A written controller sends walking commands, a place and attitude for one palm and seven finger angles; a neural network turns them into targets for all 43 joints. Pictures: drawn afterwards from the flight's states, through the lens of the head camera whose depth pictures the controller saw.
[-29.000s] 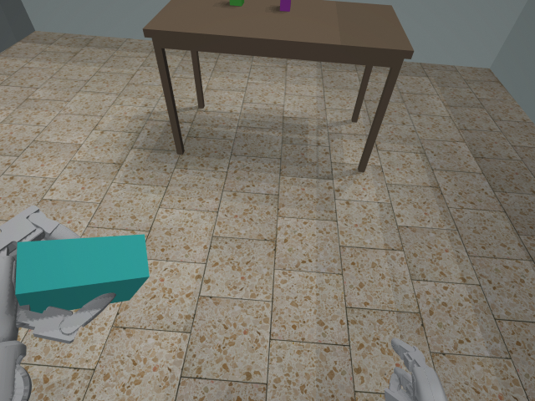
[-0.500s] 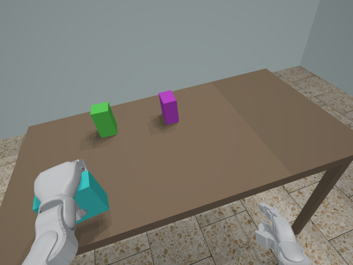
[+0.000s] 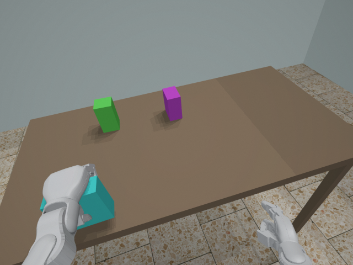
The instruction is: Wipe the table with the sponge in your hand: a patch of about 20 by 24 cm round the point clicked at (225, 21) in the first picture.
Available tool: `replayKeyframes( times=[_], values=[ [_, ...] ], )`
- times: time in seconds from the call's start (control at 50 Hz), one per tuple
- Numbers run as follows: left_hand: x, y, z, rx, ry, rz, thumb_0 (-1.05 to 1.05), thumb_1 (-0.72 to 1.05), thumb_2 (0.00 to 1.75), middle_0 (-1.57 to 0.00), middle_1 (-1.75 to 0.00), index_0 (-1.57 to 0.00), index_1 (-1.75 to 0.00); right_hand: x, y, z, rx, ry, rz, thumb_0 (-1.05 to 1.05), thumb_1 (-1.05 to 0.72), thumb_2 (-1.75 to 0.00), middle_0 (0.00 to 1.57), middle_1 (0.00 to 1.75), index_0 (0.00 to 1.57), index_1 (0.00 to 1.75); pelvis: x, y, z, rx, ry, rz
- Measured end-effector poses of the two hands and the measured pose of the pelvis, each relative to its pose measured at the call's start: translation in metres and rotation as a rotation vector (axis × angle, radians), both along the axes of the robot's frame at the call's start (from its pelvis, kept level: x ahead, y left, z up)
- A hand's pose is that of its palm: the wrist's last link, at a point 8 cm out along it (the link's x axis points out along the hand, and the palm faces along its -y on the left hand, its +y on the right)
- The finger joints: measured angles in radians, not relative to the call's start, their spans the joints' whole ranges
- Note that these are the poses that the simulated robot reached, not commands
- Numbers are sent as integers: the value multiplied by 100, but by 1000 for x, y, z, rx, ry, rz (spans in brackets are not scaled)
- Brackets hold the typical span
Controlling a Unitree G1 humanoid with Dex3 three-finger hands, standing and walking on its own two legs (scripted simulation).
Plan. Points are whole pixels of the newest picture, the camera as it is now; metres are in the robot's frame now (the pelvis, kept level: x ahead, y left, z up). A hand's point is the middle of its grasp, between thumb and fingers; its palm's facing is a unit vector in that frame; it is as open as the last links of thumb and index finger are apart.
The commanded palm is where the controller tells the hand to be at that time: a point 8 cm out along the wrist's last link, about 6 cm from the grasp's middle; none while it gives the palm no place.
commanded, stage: move the sponge above the wiping area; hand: left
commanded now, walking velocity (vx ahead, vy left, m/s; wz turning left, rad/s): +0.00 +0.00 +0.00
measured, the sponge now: (84, 208) +0.22 +0.27 +0.01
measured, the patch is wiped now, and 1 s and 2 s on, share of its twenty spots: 0.00 0.00 0.00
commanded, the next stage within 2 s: lower the sponge onto the table in 1.32 s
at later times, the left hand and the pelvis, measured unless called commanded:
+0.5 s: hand (90, 193) +0.24 +0.25 +0.06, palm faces -0.02 -0.12 -0.99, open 9.2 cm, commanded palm +0.21 +0.26 +0.14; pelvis +0.00 +0.00 +0.00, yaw +0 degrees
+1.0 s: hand (81, 185) +0.25 +0.27 +0.07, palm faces +0.06 -0.06 -1.00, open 9.2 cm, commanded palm +0.22 +0.27 +0.14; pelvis +0.00 +0.00 +0.00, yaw +0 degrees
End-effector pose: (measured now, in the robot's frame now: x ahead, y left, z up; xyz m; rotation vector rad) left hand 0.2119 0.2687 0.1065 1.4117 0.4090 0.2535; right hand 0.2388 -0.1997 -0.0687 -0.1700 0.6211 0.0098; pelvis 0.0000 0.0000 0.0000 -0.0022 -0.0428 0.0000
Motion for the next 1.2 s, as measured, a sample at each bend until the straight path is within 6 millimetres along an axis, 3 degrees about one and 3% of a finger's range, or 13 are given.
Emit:
replayKeyframes(
  times=[0.1,0.22,0.3,0.42,0.52,0.64,0.72,0.84,0.94,1.08,1.14,1.2],
  values=[
    [-4,-18,6,27,-80,-132,0,-43,105,-82,-141,-82,-141,-4,1,1,-19,7,3,1,-91,-90,20,30,21,30,3,2,0,-2,-1,-15],
    [-5,10,26,90,-188,18,0,-43,105,-82,-141,-83,-141,-6,5,-4,0,45,7,1,-91,-90,20,30,21,30,2,3,0,-3,-10,-16],
    [-7,23,22,61,-131,123,0,-43,105,-82,-141,-82,-141,-2,7,-3,15,41,9,1,-91,-90,20,30,21,30,0,4,1,-2,-9,-2],
    [0,-2,-5,1,8,0,0,-43,105,-82,-142,-82,-141,5,12,2,-5,2,27,1,-91,-90,20,30,21,30,-3,5,0,-2,-3,9],
    [7,-23,9,36,-99,-143,0,-44,105,-82,-141,-83,-141,4,14,4,-8,-10,27,1,-91,-90,20,30,21,30,0,4,0,-3,-6,-9],
    [8,2,33,79,-210,20,0,-43,105,-82,-141,-83,-141,0,11,0,24,32,21,1,-91,-90,20,30,21,30,3,1,1,0,-11,-20],
    [1,17,23,51,-118,141,0,-43,105,-82,-142,-82,-141,1,4,-1,25,42,14,1,-91,-90,20,30,21,30,2,-1,1,1,-10,-9],
    [-5,1,-9,-5,45,34,0,-43,105,-82,-142,-82,-142,4,-5,0,-26,21,14,1,-91,-90,20,30,21,30,1,-2,0,-1,-4,6],
    [2,-13,2,43,-56,-109,0,-44,105,-82,-141,-83,-141,2,-6,0,-52,17,4,1,-91,-90,20,30,20,30,4,-4,0,-5,-7,-4],
    [17,16,31,93,-174,59,0,-43,105,-82,-141,-83,-141,-4,-5,-6,-1,49,-17,1,-91,-90,20,30,21,30,6,-5,1,0,-3,-12],
    [17,26,25,74,-103,133,0,-43,105,-82,-142,-82,-142,-3,-7,-7,10,57,-23,1,-91,-90,20,30,21,30,7,-4,1,1,3,-8],
    [13,22,6,32,2,122,0,-43,105,-82,-142,-82,-142,-1,-10,-6,4,51,-22,1,-91,-90,20,30,21,30,7,-2,1,1,10,-2]
  ],
)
